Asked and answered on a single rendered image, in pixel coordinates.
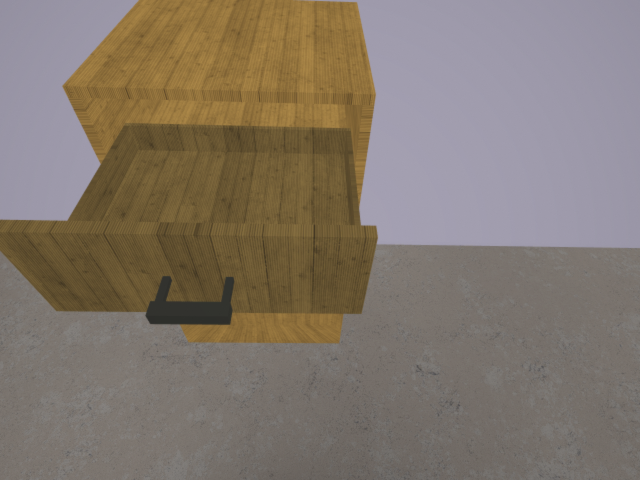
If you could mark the cabinet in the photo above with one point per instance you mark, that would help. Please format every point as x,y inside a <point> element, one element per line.
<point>282,63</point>

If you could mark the drawer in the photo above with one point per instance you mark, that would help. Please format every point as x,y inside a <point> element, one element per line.
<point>276,208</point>

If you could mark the handle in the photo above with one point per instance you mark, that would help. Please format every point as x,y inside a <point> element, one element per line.
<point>161,311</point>

